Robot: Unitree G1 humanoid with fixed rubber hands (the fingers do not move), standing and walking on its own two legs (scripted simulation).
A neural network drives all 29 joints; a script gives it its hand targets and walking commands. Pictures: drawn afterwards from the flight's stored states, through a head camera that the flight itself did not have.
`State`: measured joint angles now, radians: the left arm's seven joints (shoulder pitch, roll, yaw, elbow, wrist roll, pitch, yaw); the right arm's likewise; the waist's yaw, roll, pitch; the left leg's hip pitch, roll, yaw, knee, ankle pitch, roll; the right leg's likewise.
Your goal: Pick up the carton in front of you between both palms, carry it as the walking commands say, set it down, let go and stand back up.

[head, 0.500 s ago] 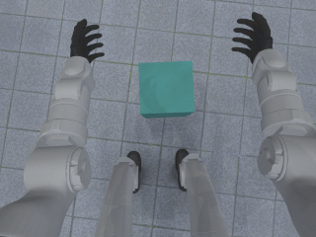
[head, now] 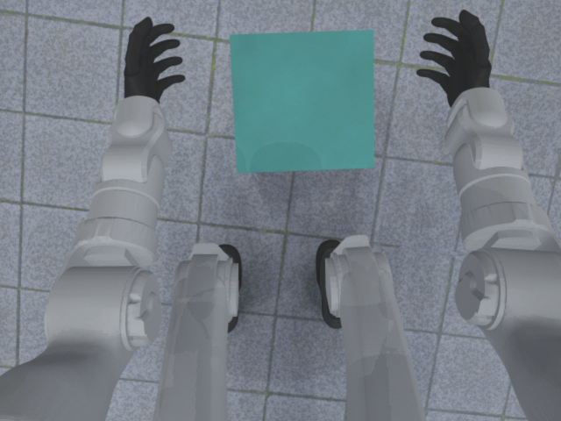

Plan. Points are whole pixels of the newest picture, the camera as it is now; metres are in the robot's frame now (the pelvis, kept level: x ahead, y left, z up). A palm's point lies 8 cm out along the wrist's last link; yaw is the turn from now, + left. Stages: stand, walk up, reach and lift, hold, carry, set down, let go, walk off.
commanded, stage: reach and lift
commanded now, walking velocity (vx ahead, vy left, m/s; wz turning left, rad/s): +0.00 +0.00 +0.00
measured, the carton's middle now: (298, 115) +0.49 -0.05 -0.38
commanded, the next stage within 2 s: none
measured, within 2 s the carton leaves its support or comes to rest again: leaves its support in 1.26 s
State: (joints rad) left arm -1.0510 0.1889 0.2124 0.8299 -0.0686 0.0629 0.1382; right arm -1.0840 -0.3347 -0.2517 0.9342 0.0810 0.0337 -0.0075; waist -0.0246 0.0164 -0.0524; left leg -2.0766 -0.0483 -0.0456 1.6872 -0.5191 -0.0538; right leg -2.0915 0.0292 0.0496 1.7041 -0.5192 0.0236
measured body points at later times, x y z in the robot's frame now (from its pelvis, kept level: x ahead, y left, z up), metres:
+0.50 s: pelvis -0.04 +0.00 -0.13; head +0.34 -0.02 +0.11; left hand +0.51 +0.14 -0.32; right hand +0.50 -0.23 -0.33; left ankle +0.08 +0.13 -0.47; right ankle +0.08 -0.12 -0.47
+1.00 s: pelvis -0.04 +0.01 -0.13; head +0.33 -0.02 +0.12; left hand +0.52 +0.11 -0.32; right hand +0.50 -0.20 -0.32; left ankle +0.08 +0.13 -0.47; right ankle +0.08 -0.12 -0.47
